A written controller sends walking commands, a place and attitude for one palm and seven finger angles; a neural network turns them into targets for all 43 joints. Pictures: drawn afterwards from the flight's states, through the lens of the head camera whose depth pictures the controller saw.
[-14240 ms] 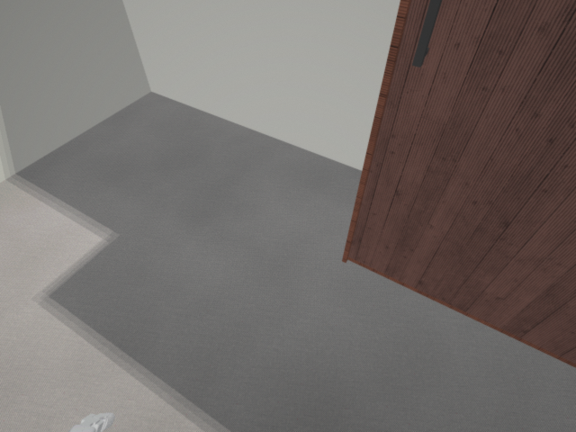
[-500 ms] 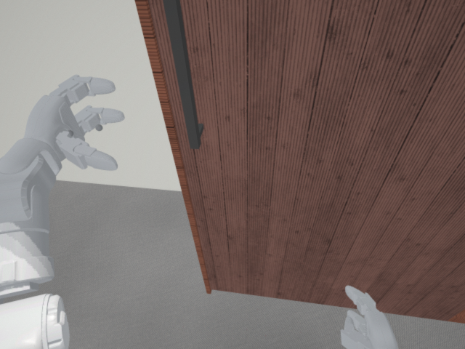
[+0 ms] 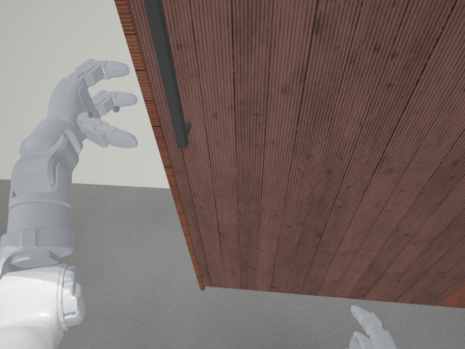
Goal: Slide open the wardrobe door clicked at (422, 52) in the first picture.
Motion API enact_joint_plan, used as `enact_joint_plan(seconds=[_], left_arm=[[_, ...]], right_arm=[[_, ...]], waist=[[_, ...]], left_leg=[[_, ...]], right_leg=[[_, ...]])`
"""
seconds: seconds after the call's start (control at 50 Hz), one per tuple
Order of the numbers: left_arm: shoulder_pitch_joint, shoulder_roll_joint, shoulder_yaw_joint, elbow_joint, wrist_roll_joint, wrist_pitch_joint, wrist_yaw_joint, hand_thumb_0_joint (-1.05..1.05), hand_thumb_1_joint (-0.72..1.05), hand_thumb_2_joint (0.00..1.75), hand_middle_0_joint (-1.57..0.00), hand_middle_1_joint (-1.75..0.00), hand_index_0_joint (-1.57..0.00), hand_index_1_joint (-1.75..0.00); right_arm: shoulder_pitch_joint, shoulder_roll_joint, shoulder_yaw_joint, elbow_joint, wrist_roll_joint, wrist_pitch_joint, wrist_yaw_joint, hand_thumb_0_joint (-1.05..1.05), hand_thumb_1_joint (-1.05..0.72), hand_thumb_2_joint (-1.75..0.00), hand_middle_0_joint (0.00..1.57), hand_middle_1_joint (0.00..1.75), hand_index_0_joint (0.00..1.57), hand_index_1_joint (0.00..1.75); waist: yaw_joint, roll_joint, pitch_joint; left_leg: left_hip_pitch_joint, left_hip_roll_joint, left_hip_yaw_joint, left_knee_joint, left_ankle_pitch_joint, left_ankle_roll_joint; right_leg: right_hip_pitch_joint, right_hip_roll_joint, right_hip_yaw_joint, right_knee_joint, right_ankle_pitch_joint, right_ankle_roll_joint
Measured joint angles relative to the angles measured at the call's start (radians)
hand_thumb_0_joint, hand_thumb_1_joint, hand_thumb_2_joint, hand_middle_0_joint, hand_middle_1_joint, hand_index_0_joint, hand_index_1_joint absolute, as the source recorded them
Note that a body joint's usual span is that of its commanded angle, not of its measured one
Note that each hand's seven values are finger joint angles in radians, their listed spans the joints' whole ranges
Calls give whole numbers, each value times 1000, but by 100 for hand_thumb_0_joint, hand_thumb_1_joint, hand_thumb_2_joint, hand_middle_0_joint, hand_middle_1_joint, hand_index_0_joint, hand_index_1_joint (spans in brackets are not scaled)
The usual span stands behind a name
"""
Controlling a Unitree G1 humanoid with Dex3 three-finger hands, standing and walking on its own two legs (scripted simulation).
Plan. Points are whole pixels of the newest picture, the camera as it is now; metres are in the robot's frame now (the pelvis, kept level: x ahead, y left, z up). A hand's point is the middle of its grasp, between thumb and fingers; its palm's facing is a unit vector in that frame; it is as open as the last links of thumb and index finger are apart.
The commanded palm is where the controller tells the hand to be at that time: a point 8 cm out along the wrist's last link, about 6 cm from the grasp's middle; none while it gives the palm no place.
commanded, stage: move the hooked fingers beside the handle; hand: left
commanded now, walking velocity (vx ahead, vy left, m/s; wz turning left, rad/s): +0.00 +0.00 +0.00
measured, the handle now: (172, 75) +0.48 +0.13 +0.25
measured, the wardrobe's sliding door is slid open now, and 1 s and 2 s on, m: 0.00 0.00 0.00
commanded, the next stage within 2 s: feel for the door with the fingertips in 1.02 s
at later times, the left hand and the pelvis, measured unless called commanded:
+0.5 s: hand (131, 104) +0.43 +0.19 +0.23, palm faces +0.00 -1.00 -0.04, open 14.0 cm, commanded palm +0.40 +0.24 +0.24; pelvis +0.00 +0.00 +0.00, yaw -1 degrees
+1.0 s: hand (126, 106) +0.42 +0.20 +0.23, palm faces +0.01 -1.00 -0.04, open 14.0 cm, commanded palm +0.39 +0.24 +0.24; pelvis +0.00 +0.00 +0.00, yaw -1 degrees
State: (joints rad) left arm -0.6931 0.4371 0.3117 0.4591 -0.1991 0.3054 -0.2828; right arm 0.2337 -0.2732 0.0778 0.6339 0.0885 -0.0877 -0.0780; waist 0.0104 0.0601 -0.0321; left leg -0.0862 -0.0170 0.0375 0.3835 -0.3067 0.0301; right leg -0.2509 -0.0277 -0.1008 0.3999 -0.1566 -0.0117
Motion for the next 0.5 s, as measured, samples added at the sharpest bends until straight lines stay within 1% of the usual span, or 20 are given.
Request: enact_joint_plan(seconds=[0.06,0.16,0.3,0.38,0.5], left_arm=[[-23,0,-4,37,-2,-7,-5,-2,-50,30,-30,-120,-31,-120],[-59,8,-9,109,12,-16,8,-2,-50,29,-30,-120,-31,-120],[-120,2,-16,188,26,-70,21,-2,-50,29,-30,-120,-30,-120],[-116,-3,-4,188,24,-89,18,-2,-50,30,-30,-120,-30,-120],[-70,-5,13,160,27,-77,20,-2,-50,30,-30,-120,-31,-120]], right_arm=[[8,-5,-3,10,2,2,0,2,-91,-90,20,30,20,30],[13,-11,-10,16,2,5,-3,2,-91,-90,20,30,20,30],[28,-12,-15,21,-4,-3,-6,2,-91,-90,20,30,20,30],[39,-13,-18,18,-4,0,3,2,-91,-90,20,30,20,30],[42,-9,-18,8,-2,18,10,2,-91,-90,20,30,20,30]], waist=[[-2,-1,-4],[-11,-3,-3],[-21,-9,1],[-24,-4,-6],[-24,0,-9]], left_leg=[[-5,1,1,0,0,0],[-16,1,3,1,2,1],[-23,1,5,-3,5,1],[-18,2,13,-13,7,2],[-11,3,23,-20,8,3]], right_leg=[[-4,1,0,-2,1,0],[-14,1,2,-4,5,0],[-21,3,5,-11,11,-1],[-22,5,13,-16,14,1],[-22,8,23,-17,15,1]])
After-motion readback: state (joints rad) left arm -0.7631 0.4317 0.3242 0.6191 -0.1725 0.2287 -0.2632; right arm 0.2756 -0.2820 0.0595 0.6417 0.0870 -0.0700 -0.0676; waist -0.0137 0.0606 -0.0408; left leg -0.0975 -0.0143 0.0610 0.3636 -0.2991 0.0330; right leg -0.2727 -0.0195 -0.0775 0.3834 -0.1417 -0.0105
